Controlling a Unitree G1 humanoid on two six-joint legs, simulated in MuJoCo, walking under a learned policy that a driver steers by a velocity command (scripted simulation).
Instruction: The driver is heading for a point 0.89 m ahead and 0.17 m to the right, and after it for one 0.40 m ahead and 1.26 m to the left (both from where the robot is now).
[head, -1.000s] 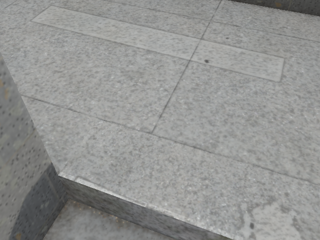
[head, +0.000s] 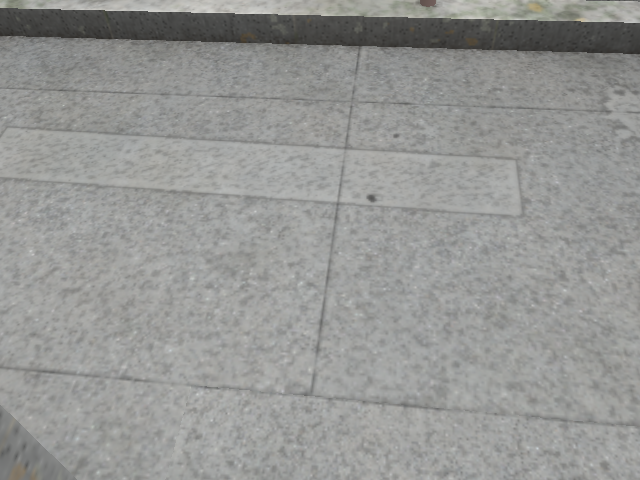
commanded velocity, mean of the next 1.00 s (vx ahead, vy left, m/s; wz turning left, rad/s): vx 0.19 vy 0.00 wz -0.25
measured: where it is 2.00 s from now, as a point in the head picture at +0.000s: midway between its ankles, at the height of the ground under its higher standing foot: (524, 392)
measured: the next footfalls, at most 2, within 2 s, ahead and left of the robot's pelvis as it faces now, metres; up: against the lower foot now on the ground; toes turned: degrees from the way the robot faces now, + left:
right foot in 0.02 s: +0.08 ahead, -0.11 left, +0.00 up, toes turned -4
left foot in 0.30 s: +0.11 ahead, +0.01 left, +0.00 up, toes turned -12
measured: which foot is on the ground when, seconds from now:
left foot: down 0.00-0.02, up 0.04-0.28, down 0.30-0.82, up 0.84-1.00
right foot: up 0.00-0.00, down 0.02-0.28, up 0.30-0.78, down 0.80-1.00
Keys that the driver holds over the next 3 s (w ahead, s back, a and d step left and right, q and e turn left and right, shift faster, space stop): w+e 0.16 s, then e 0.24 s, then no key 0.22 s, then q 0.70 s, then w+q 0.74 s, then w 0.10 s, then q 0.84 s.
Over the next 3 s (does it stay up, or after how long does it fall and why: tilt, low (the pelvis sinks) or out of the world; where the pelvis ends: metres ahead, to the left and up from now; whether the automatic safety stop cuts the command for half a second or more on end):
stays up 0.83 -0.15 0.19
